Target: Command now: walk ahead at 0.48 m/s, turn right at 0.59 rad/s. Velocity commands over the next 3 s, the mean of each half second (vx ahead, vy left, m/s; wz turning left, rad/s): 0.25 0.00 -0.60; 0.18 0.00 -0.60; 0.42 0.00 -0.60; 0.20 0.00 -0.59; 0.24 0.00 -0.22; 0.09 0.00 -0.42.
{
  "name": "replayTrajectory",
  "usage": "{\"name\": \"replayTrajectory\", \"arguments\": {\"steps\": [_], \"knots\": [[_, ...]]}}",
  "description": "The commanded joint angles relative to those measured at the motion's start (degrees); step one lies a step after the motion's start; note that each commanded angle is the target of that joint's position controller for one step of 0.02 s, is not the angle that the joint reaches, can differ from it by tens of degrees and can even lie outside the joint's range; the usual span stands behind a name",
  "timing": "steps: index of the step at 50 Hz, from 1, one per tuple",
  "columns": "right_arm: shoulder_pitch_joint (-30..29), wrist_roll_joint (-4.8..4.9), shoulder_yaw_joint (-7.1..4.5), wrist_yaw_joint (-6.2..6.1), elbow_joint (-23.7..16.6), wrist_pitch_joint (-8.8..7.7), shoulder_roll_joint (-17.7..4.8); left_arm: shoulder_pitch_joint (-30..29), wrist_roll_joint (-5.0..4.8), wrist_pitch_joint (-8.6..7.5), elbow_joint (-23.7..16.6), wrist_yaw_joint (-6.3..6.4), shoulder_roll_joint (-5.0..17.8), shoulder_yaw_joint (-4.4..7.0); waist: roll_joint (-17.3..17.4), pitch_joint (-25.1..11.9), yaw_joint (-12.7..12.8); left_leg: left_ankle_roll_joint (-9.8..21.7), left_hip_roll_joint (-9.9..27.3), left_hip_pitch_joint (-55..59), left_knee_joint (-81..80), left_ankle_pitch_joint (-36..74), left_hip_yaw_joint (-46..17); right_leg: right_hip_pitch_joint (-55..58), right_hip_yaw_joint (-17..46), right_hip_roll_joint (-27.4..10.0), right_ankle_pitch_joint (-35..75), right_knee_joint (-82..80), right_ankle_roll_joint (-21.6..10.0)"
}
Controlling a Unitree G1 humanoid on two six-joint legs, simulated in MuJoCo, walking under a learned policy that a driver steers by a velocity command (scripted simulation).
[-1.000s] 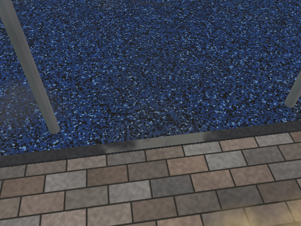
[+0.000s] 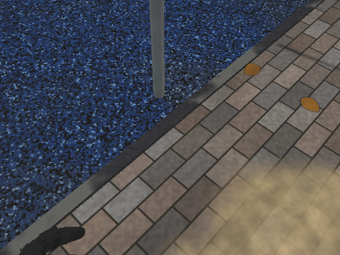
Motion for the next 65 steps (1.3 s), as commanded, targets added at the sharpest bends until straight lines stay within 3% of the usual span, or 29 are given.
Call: {"name": "replayTrajectory", "arguments": {"steps": [1, 2, 3, 4, 5, 6, 8, 11, 15, 19, 23, 24, 25, 26, 27, 29, 31, 34, 41, 43, 44, 45, 46, 47, 48, 49, 51, 59, 65], "knots": [[-1.55, 0.42, -2.82, -0.88, -3.02, 0.29, -12.48, 8.43, -0.17, -0.73, -2.53, 0.17, 9.86, 4.26, 7.78, -6.64, 10.98, 7.29, 11.66, -7.54, 20.16, 67.56, -0.23, 23.08, -5.18, 7.33, -2.01, -4.47, -5.32], [-1.33, -0.15, -2.20, -1.18, -4.40, -0.22, -11.49, 19.07, -0.46, 0.03, -0.06, 1.41, 13.42, 6.15, 4.85, -12.21, 16.16, 5.18, 9.91, -21.09, 35.77, 56.84, -0.47, 41.80, 1.80, 4.59, -1.95, -4.56, -7.87], [3.78, -2.67, 0.81, -0.24, -8.40, -1.56, -2.18, 19.36, -0.97, 0.04, 0.24, 2.38, 19.90, 6.81, -12.24, -19.49, 9.55, 1.82, -0.09, -47.04, 57.46, -2.11, -3.15, 63.06, 34.94, -12.77, -12.82, -6.96, -17.51], [-1.74, -0.97, 0.37, 0.33, -9.50, -3.67, -6.43, 21.52, -0.05, -0.71, -1.52, 2.47, 16.72, 5.81, -8.59, -29.53, 13.53, 1.68, -4.22, -50.80, 66.62, -8.63, -16.59, 63.99, 53.06, -18.52, -15.08, -17.30, -22.01], [-8.46, 1.20, -0.65, 0.56, -11.90, -4.39, -9.66, 18.50, 1.07, -1.39, -0.54, 2.21, 13.48, 4.62, -5.82, -20.45, 14.02, 2.22, -1.36, -55.08, 66.68, -3.28, -17.74, 58.26, 42.40, -16.28, -4.42, -18.07, -18.38], [-9.56, 0.78, -0.13, 0.28, -12.45, -4.82, -8.85, 14.89, 0.74, -1.69, -0.36, 2.29, 12.15, 4.18, -2.83, -13.48, 11.30, 2.62, 0.82, -53.66, 62.39, 0.87, -16.81, 48.64, 33.44, -13.46, 6.49, -17.32, -16.64], [-8.07, -1.46, -0.77, -0.30, -11.09, -3.86, -9.46, 7.76, 1.25, -1.59, -1.48, 2.57, 9.86, 3.39, -0.03, -7.81, 6.01, 1.65, 3.66, -45.73, 56.11, 3.79, -16.51, 32.70, 22.80, -9.08, 23.03, -17.70, -14.45], [-5.30, -2.66, -0.25, -0.22, -10.55, -1.43, -8.09, 4.68, 2.00, -2.01, -0.36, 3.08, 10.89, 3.50, -0.98, -6.03, 2.96, -1.16, 2.47, -39.52, 50.72, 5.89, -14.67, 20.72, 17.65, -7.35, 34.76, -19.47, -15.58], [-11.19, -3.08, 1.19, -0.46, -12.89, -0.39, -4.72, 4.35, 1.00, -0.52, 2.01, 4.42, 11.58, 3.63, -2.50, -6.73, 4.13, -2.70, -1.54, -35.69, 34.87, 16.02, -13.10, 16.07, 12.89, -1.58, 34.26, -16.65, -11.98], [-17.34, -1.75, 1.25, 0.30, -14.98, -0.01, -5.73, 6.90, 0.46, 1.62, 3.86, 5.33, 12.28, 3.88, -3.94, -8.52, 6.94, -2.32, -4.26, -33.46, 22.88, 21.30, -15.06, 20.34, 18.60, -2.33, 23.90, -12.85, -9.30], [-15.29, -1.81, -0.12, 0.31, -15.50, -0.80, -7.80, 4.75, 0.04, 2.60, 3.51, 5.61, 10.17, 2.99, -6.54, -8.10, 4.52, 1.39, -3.96, -27.75, 10.69, 23.19, -16.20, 24.46, 25.65, -1.35, 12.69, -4.90, -6.01], [-13.51, -2.56, -0.50, -0.03, -15.65, -1.35, -9.40, 5.65, 0.73, 2.49, 2.99, 5.44, 7.48, 2.05, -3.20, -10.56, 4.28, 4.36, 2.42, -19.72, 7.83, 33.45, -19.96, 21.90, 23.66, 1.93, 3.95, 2.11, -3.46], [-13.85, -3.78, -0.85, -0.60, -17.03, -0.87, -12.53, 12.39, 2.19, 2.15, 3.28, 5.23, 4.29, 1.17, 9.64, -14.57, 7.96, 11.27, 16.06, -7.48, 10.43, 56.61, -32.30, 12.13, 16.10, 9.08, -26.52, 15.36, 0.38], [-10.19, -3.75, -1.30, -0.38, -15.45, 0.17, -11.57, 16.18, 1.17, 2.14, 3.51, 5.19, 7.78, 1.67, 18.17, -17.44, 8.18, 20.00, 24.59, -3.63, 6.89, 50.43, -48.81, 3.09, 11.83, 10.45, -36.74, 26.23, 3.24], [-11.58, -2.55, -0.64, -0.33, -16.67, 0.49, -8.72, 15.40, 0.77, 2.50, 4.94, 5.36, 12.47, 3.18, 10.89, -14.22, 7.06, 19.84, 22.07, -6.10, 6.29, 41.23, -46.18, 0.87, 12.81, 7.17, -32.35, 33.41, 5.40], [-14.54, -2.45, 0.11, -0.58, -17.31, 1.26, -5.84, 10.18, 0.21, 4.50, 5.01, 6.07, 12.82, 3.83, 5.27, -8.69, 6.06, 15.58, 15.39, -12.71, 5.73, 30.92, -32.27, -0.44, 9.99, 4.68, -24.99, 36.59, 7.48], [-16.86, -2.68, -0.05, -1.07, -17.01, 1.86, -6.40, 8.94, 0.21, 5.57, 3.88, 6.24, 9.99, 3.26, 7.58, -5.46, 6.73, 14.53, 11.30, -19.38, 2.94, 27.58, -24.18, 2.43, 6.96, 3.53, -20.24, 33.67, 8.30], [-16.94, -3.37, -0.81, -1.43, -16.20, 2.72, -7.04, 9.16, -0.01, 5.24, 3.25, 6.15, 7.86, 2.90, 10.98, -6.90, 6.16, 15.45, 10.08, -18.76, 2.09, 30.03, -17.96, 5.79, 4.30, 2.56, -18.09, 26.78, 8.91], [-15.98, 0.05, -3.26, -0.88, -13.82, 2.57, -11.33, 8.11, 0.83, 3.79, 1.80, 3.17, 7.84, 2.61, 10.85, -6.56, 5.51, 13.87, 14.66, -22.64, -3.67, -1.42, -16.90, 16.80, -1.28, 0.21, -16.31, 4.77, 2.72], [-17.25, 1.30, -3.14, -0.63, -13.09, 2.46, -10.47, 12.82, 0.26, 3.61, 4.32, 2.67, 7.01, 2.82, 9.09, -5.59, 8.50, 11.58, 13.82, -26.83, -0.84, -6.81, -14.14, 25.04, -3.89, 1.58, -11.11, -5.41, -0.31], [-16.87, 0.80, -2.70, -0.59, -12.65, 2.44, -8.49, 17.58, 0.04, 3.43, 6.92, 2.84, 7.42, 3.34, 6.72, -5.50, 10.05, 9.53, 11.42, -30.86, 4.38, -9.27, -10.95, 31.30, -4.35, 3.47, -12.59, -8.10, -1.69], [-18.18, -0.25, -1.69, 0.04, -13.31, 2.31, -4.74, 24.18, -0.59, 3.25, 9.70, 3.24, 9.35, 4.31, -1.21, -4.69, 12.23, 5.97, 7.01, -39.56, 19.00, -9.20, -5.05, 38.83, 4.32, -0.53, -18.46, -13.54, -4.86], [-20.21, -1.49, -0.30, 0.89, -16.15, 1.97, -0.10, 25.83, 0.11, 2.49, 8.44, 3.82, 15.72, 5.24, -14.33, -2.02, 11.51, 1.54, -0.51, -57.38, 41.86, -11.82, -3.13, 42.30, 33.18, -15.60, -32.89, -21.13, -12.90], [-24.39, 0.61, -1.34, 0.96, -18.29, 0.31, -4.35, 22.01, 1.84, 0.53, 5.87, 3.19, 16.40, 5.13, -10.67, 0.62, 12.26, 3.07, -2.41, -63.28, 46.83, -8.43, -14.12, 36.33, 45.72, -19.35, -40.72, -29.29, -18.61], [-23.94, 1.84, -2.32, 1.28, -17.87, -0.85, -7.74, 17.89, 1.83, -0.87, 5.26, 3.26, 13.18, 4.02, -8.34, 4.19, 9.95, 4.07, -0.08, -64.59, 46.79, -0.84, -15.89, 35.80, 41.57, -18.24, -38.89, -30.66, -16.88], [-22.02, 0.90, -2.76, 1.41, -16.38, -1.66, -8.70, 16.12, 1.16, -1.64, 5.18, 3.45, 10.63, 3.11, -7.77, 4.78, 8.40, 4.12, 1.17, -63.51, 45.00, 5.47, -15.64, 35.89, 35.55, -15.91, -30.34, -29.05, -14.41], [-21.31, -1.53, -2.91, 1.38, -14.77, -2.49, -7.94, 15.56, 0.87, -1.53, 5.40, 4.04, 9.02, 2.37, -6.69, 2.82, 7.82, 2.70, 1.50, -58.36, 40.17, 13.15, -15.06, 35.62, 26.96, -11.33, -17.37, -27.86, -11.17], [-31.70, -0.33, -1.04, 3.14, -16.60, -2.89, -2.36, 23.13, 0.35, -1.12, 8.94, 5.86, 9.71, 2.70, -6.62, 2.70, 11.64, -0.22, -3.64, -47.52, 19.47, 27.39, -13.00, 31.94, 18.68, -6.78, -0.43, -25.18, -8.62], [-31.09, 0.13, -1.66, 3.89, -17.43, -3.99, -4.44, 22.62, -0.24, -0.16, 10.34, 6.46, 10.90, 3.61, -8.08, 2.55, 9.72, 2.41, -4.25, -38.34, 13.35, 23.30, -14.04, 33.54, 23.56, -9.33, 8.20, -19.45, -6.92]]}}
